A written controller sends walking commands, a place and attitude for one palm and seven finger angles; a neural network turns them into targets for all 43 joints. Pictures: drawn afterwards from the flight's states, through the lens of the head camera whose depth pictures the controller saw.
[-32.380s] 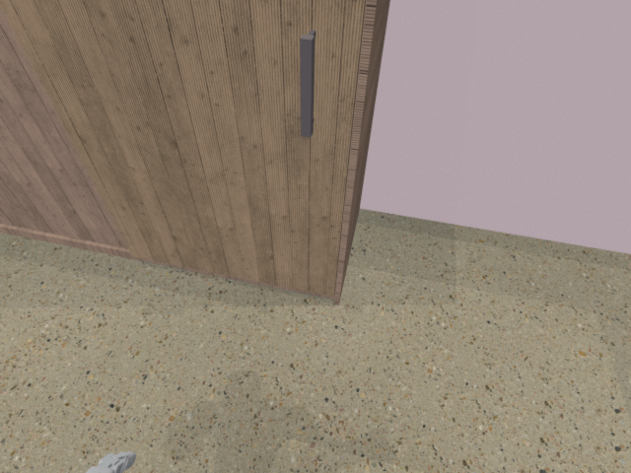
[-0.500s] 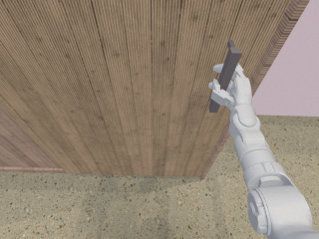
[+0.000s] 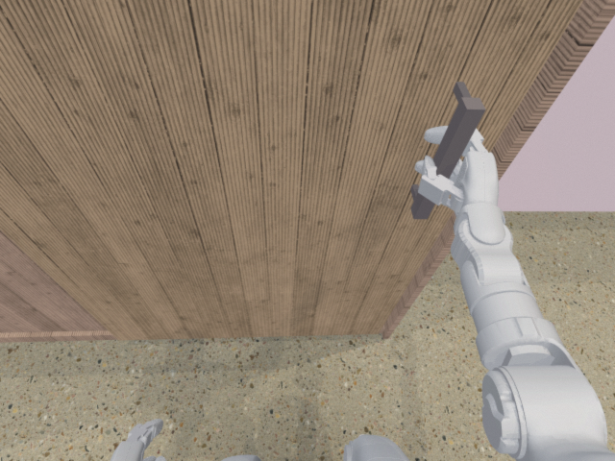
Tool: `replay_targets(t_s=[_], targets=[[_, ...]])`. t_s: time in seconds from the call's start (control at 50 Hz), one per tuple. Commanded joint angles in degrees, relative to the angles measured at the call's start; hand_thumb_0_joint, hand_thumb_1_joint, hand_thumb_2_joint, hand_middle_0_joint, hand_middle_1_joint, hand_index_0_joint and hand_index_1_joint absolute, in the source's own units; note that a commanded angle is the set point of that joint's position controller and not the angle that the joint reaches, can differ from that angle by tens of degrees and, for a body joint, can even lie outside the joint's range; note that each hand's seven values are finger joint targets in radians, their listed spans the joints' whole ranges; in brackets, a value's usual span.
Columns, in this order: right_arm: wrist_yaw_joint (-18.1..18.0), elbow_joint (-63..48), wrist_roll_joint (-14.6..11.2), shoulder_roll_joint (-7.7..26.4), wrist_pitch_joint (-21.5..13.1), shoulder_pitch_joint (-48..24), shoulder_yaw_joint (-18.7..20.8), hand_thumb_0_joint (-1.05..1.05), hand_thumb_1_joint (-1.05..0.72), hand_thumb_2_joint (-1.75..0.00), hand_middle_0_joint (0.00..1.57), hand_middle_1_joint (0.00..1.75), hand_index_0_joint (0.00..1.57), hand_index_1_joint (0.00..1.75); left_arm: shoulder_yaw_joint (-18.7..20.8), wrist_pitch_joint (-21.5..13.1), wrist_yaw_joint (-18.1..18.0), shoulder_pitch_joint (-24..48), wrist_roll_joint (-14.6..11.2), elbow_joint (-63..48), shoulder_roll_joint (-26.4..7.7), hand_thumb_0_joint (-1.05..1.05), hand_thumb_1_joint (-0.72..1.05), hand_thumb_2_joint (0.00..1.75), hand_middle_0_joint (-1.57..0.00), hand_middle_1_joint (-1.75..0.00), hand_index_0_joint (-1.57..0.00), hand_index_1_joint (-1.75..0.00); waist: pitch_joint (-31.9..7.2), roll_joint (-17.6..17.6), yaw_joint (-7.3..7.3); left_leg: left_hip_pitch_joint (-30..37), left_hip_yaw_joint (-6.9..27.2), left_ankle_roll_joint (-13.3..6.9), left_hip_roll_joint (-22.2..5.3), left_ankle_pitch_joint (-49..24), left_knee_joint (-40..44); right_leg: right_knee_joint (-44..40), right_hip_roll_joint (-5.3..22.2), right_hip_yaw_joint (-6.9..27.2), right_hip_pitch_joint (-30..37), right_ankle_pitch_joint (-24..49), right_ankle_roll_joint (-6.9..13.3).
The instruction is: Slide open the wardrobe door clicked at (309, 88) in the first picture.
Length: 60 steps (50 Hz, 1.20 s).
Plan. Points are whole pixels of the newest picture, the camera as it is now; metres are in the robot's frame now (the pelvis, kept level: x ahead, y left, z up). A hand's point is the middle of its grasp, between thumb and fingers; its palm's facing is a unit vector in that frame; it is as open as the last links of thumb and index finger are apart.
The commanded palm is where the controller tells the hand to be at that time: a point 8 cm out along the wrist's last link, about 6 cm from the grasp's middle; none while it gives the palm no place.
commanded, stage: step sideways, sliding the door along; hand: right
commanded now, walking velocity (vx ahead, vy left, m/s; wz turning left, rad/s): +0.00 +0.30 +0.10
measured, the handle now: (438, 157) +0.50 -0.16 +0.11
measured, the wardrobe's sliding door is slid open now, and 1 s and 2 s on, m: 0.02 0.22 0.54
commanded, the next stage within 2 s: none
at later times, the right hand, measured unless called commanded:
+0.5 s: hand (395, 176) +0.45 -0.09 +0.11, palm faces +0.36 +0.92 -0.15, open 6.5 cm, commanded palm +0.42 -0.06 +0.11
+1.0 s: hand (277, 176) +0.44 +0.07 +0.11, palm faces +0.35 +0.92 -0.17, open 6.4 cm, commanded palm +0.40 +0.09 +0.11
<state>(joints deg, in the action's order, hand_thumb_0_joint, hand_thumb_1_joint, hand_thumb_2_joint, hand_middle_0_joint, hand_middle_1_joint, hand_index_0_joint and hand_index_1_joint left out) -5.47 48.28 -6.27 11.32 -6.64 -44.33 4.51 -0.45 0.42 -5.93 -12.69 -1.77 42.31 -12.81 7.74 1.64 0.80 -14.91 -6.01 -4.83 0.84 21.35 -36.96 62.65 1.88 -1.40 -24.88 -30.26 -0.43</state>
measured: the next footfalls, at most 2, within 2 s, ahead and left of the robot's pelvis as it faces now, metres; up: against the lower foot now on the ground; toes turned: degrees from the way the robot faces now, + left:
left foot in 0.42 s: +0.15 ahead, +0.28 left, +0.00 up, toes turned +2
right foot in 0.58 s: +0.08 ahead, -0.01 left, +0.00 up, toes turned -12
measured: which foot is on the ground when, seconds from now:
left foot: down 0.00-0.10, up 0.12-0.40, down 0.42-0.58, up 0.60-0.84, down 0.86-1.00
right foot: down 0.00-0.44, up 0.46-0.56, down 0.58-0.86, up 0.88-1.00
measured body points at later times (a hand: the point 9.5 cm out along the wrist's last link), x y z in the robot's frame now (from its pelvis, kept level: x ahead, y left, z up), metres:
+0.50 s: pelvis +0.06 +0.14 -0.01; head +0.14 +0.15 +0.43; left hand +0.27 +0.32 -0.14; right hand +0.43 -0.14 +0.12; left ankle +0.11 +0.27 -0.72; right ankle +0.02 -0.07 -0.70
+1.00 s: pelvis +0.10 +0.26 +0.00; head +0.20 +0.29 +0.44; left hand +0.35 +0.44 -0.11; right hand +0.41 +0.02 +0.12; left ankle +0.20 +0.36 -0.72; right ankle +0.05 +0.10 -0.66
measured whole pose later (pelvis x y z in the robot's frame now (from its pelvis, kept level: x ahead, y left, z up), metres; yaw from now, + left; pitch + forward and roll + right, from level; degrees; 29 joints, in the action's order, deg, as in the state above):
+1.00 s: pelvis +0.10 +0.26 +0.00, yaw -2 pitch -2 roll -2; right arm -10.8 0.6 -4.4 9.2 -4.0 -11.2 5.2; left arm -0.3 -6.0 -1.9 0.4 -1.8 33.8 -12.1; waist 15.0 3.5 5.0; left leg -22.3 -1.7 -1.5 -2.3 9.0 -33.0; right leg 60.7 3.0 -0.1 -21.7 -37.5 -2.9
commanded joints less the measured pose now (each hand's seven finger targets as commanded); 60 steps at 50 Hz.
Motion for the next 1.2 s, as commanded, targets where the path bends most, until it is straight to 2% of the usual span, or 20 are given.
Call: replay_targets(t_s=[0.0, 0.04, 0.08, 0.12, 0.26, 0.34, 0.38, 0.42, 0.44, 0.48, 0.52, 0.56, 0.78, 0.82, 0.86, 0.88, 1.04, 1.06, 1.1, 1.18], targets=[[2.8, -21.5, 2.6, -2.7, -5.8, -29.6, -8.7, 0.0, -0.9, -0.9, 0.45, 1.4, 0.45, 1.4, 1.5, -3.0, -0.7, 4.1, 0.8, -8.6, -4.5, 0.0, 0.9, 0.9, -0.2, -0.3, -0.2, -0.3, -21.5, -8.2, -2.36, 18.6, 12.1, -5.4, -13.1, -49.8, 4.1, -19.5, 2.7, -2.2, 0.7, 9.2, 0.1], [2.6, -25.7, 1.9, -3.4, -6.8, -28.3, -10.5, 0.0, -0.9, -0.9, 0.45, 1.4, 0.45, 1.4, 2.4, -2.5, -0.9, 1.7, 0.8, -8.1, -5.6, 0.0, 0.9, 0.9, -0.2, -0.3, -0.2, -0.3, -26.8, -3.4, -4.44, 7.6, 7.1, -0.7, -9.1, -41.1, -6.5, -38.0, 4.8, -3.5, 21.3, 28.5, 0.7], [3.2, -32.9, -0.4, -7.8, -7.6, -29.2, -14.7, 0.0, -0.9, -0.9, 0.45, 1.4, 0.45, 1.4, 3.4, -2.0, 0.7, 2.8, 0.1, -10.4, -8.0, 0.0, 0.9, 0.9, -0.2, -0.3, -0.2, -0.3, -34.3, 16.9, -3.81, -22.8, 8.9, 5.8, -0.4, 10.7, -31.7, -34.2, 29.3, 25.9, 49.3, 72.8, 13.2], [2.9, -29.8, -0.3, -8.6, -6.5, -26.7, -13.8, 0.0, -0.9, -0.9, 0.45, 1.4, 0.45, 1.4, 3.0, -0.7, 2.7, 6.3, -0.3, -11.1, -7.5, 0.0, 0.9, 0.9, -0.2, -0.3, -0.2, -0.3, -28.3, 4.1, -3.2, -25.9, 16.6, 3.3, -3.7, 11.0, -38.5, -34.3, 33.1, 24.4, 43.4, 61.5, 15.7], [3.3, -38.4, 1.2, -10.1, -4.7, -25.9, -18.3, 0.0, -0.9, -0.9, 0.45, 1.4, 0.45, 1.4, 3.2, -1.2, 2.5, 6.6, -0.9, -13.2, -7.2, 0.0, 0.9, 0.9, -0.2, -0.3, -0.2, -0.3, -25.3, 13.9, -3.95, -9.9, 2.7, 4.9, -3.4, -0.1, -12.4, -33.5, 19.4, 1.1, 31.5, 52.8, 7.5], [2.6, -41.2, 1.3, -6.1, -4.8, -21.7, -15.7, 0.0, -0.9, -0.9, 0.45, 1.4, 0.45, 1.4, 2.9, -2.9, 2.4, 6.9, -1.2, -14.3, -6.6, 0.0, 0.9, 0.9, -0.2, -0.3, -0.2, -0.3, -26.0, 15.6, -3.19, -0.3, -1.2, 5.4, -0.3, -7.6, 0.9, -27.5, 16.5, -2.4, 30.7, 54.2, 3.1], [1.8, -44.0, 2.8, -2.2, -5.2, -18.3, -13.7, 0.0, -0.9, -0.9, 0.45, 1.4, 0.45, 1.4, 2.8, -3.8, 2.4, 6.1, -2.0, -14.2, -5.1, 0.0, 0.9, 0.9, -0.2, -0.3, -0.2, -0.3, -28.5, 2.7, -2.47, 11.3, 3.8, 3.6, -5.6, -39.2, 10.5, -16.6, 9.8, -5.3, 22.8, 43.4, 1.5], [1.1, -43.5, 4.1, 3.2, -3.7, -13.4, -10.5, 0.0, -0.9, -0.9, 0.45, 1.4, 0.45, 1.4, 2.0, -4.9, 1.5, 8.7, -1.3, -13.5, -2.3, 0.0, 0.9, 0.9, -0.2, -0.3, -0.2, -0.3, -26.9, -13.8, -1.35, 18.9, 16.6, -2.3, -17.7, -78.2, 7.4, -5.8, 0.5, -3.8, 3.9, -0.2, 2.0], [1.2, -42.9, 4.2, 3.5, -3.3, -8.4, -9.2, 0.0, -0.9, -0.9, 0.45, 1.4, 0.45, 1.4, 2.9, -5.0, 1.0, 7.0, -1.2, -13.2, -3.2, 0.0, 0.9, 0.9, -0.2, -0.3, -0.2, -0.3, -27.8, -19.6, -0.44, 21.4, 15.9, -2.7, -17.8, -79.5, 6.2, -2.4, 0.5, -1.8, 1.5, -4.8, -2.1], [1.1, -50.8, 4.3, 1.3, -4.7, -11.1, -9.9, 0.0, -0.9, -0.9, 0.45, 1.4, 0.45, 1.4, 2.2, -6.0, 0.4, 8.2, -0.6, -12.6, -2.4, 0.0, 0.9, 0.9, -0.2, -0.3, -0.2, -0.3, -26.3, -20.3, -0.76, 22.7, 14.2, -3.2, -16.5, -78.3, 2.3, -13.2, 3.0, -0.7, 0.8, -3.4, -1.8], [0.7, -55.2, 2.9, -2.3, -6.0, -10.7, -12.9, 0.0, -0.9, -0.9, 0.45, 1.4, 0.45, 1.4, 2.0, -6.1, 0.3, 7.7, -1.1, -11.8, -3.3, 0.0, 0.9, 0.9, -0.2, -0.3, -0.2, -0.3, -28.0, -8.6, -4.02, 13.3, 5.4, 2.2, -10.8, -64.6, -10.7, -38.1, 8.5, -0.7, 18.8, 32.7, -0.8], [1.5, -61.9, 3.0, -4.8, -7.6, -10.0, -13.6, 0.0, -0.9, -0.9, 0.45, 1.4, 0.45, 1.4, 4.1, -5.6, 3.1, 8.5, 0.0, -14.4, -6.1, 0.0, 0.9, 0.9, -0.2, -0.3, -0.2, -0.3, -34.7, 12.7, -1.67, -20.2, 5.6, 6.6, -2.3, 12.3, -27.7, -31.8, 28.5, 17.4, 51.2, 102.5, 10.3], [1.6, -62.5, 4.6, -4.9, -6.4, 1.8, -14.4, 0.0, -0.9, -0.9, 0.45, 1.4, 0.45, 1.4, 2.8, -9.4, 4.7, 10.8, -0.2, -19.0, -4.2, 0.0, 0.9, 0.9, -0.2, -0.3, -0.2, -0.3, -22.5, 15.3, -1.11, -1.4, 1.3, 6.4, -1.0, -10.8, 0.9, -28.8, 19.1, -5.5, 33.3, 58.5, 2.6], [1.4, -65.1, 5.1, -2.5, -6.5, 4.9, -13.5, 0.0, -0.9, -0.9, 0.45, 1.4, 0.45, 1.4, 2.1, -9.6, 4.6, 10.8, -1.1, -18.9, -3.0, 0.0, 0.9, 0.9, -0.2, -0.3, -0.2, -0.3, -22.8, 6.0, -0.26, 6.5, 1.1, 6.3, -1.9, -33.1, 9.7, -20.1, 13.7, -7.4, 27.6, 48.0, 4.4], [0.5, -68.7, 5.7, 5.2, -5.6, 9.6, -8.9, 0.0, -0.9, -0.9, 0.45, 1.4, 0.45, 1.4, 1.3, -9.7, 3.6, 13.2, -0.3, -18.9, -0.6, 0.0, 0.9, 0.9, -0.2, -0.3, -0.2, -0.3, -24.2, -20.2, 1.31, 13.9, 23.0, -0.7, -18.9, -80.6, 11.8, -0.5, -0.5, -4.2, 6.1, -9.4, 2.3], [0.1, -65.4, 6.0, 4.5, -4.9, 17.7, -8.1, 0.0, -0.9, -0.9, 0.45, 1.4, 0.45, 1.4, 0.9, -9.8, 3.4, 11.7, 0.4, -17.3, -0.7, 0.0, 0.9, 0.9, -0.2, -0.3, -0.2, -0.3, -25.1, -21.3, 2.27, 12.6, 25.3, -1.4, -21.2, -78.8, 12.4, 6.6, -1.0, 1.6, 4.2, -13.2, -1.0], [-0.7, -76.6, 5.1, -3.8, -10.1, 13.1, -16.7, 0.0, -0.9, -0.9, 0.45, 1.4, 0.45, 1.4, 0.7, -6.1, 4.0, 11.6, -0.2, -16.8, -1.2, 0.0, 0.9, 0.9, -0.2, -0.3, -0.2, -0.3, -31.0, -10.2, -1.65, 15.1, 13.4, -1.1, -13.0, -61.9, 3.7, -31.2, 1.9, -3.1, 18.1, 17.4, -2.4], [-0.1, -77.5, 4.6, -4.5, -10.5, 11.5, -18.8, 0.0, -0.9, -0.9, 0.45, 1.4, 0.45, 1.4, 1.4, -5.7, 4.0, 11.4, 0.0, -17.1, -2.2, 0.0, 0.9, 0.9, -0.2, -0.3, -0.2, -0.3, -31.2, -7.4, -2.46, 5.0, 10.9, 1.3, -10.8, -47.8, 0.8, -36.6, 6.7, -1.3, 29.4, 33.0, -0.9], [0.4, -76.7, 5.2, -4.7, -10.2, 11.7, -18.2, 0.0, -0.9, -0.9, 0.45, 1.4, 0.45, 1.4, 3.3, -6.1, 5.0, 12.0, 0.1, -20.0, -6.5, 0.0, 0.9, 0.9, -0.2, -0.3, -0.2, -0.3, -31.5, 12.3, 0.14, -16.7, 10.1, 6.4, -3.2, 12.6, -22.8, -38.8, 33.3, 23.7, 38.8, 75.0, 12.9], [0.3, -72.9, 6.8, -5.2, -6.8, 8.8, -15.9, 0.0, -0.9, -0.9, 0.45, 1.4, 0.45, 1.4, 2.1, -6.8, 4.8, 11.8, 2.2, -17.8, -5.4, 0.0, 0.9, 0.9, -0.2, -0.3, -0.2, -0.3, -21.7, 12.4, -1.36, -23.7, 12.4, 7.1, -4.4, 7.5, -33.9, -37.6, 28.8, 8.8, 33.4, 64.4, 11.3]])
